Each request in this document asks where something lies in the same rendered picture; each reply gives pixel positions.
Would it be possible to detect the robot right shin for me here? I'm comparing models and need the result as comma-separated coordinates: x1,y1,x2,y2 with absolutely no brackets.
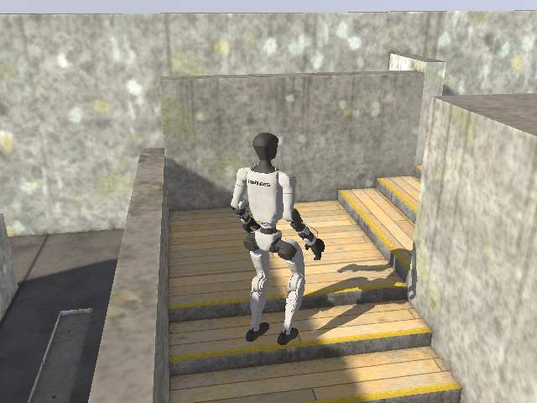
283,277,305,335

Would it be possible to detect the robot right upper arm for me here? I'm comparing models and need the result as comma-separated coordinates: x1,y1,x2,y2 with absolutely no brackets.
279,171,297,222

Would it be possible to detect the robot left upper arm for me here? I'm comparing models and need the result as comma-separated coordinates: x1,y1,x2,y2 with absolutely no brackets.
231,167,252,210

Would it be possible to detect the left robot forearm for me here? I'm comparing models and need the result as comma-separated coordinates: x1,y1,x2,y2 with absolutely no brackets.
232,207,251,224

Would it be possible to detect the robot left hand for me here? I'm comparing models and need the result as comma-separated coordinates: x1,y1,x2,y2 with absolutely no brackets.
242,217,261,233

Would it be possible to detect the right robot forearm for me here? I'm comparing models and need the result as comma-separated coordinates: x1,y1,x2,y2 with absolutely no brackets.
290,209,316,245

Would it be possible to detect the robot right foot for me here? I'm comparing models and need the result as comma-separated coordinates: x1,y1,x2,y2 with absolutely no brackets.
277,327,299,345

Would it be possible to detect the robot right hand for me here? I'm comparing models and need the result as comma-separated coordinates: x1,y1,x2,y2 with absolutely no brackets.
305,238,325,260

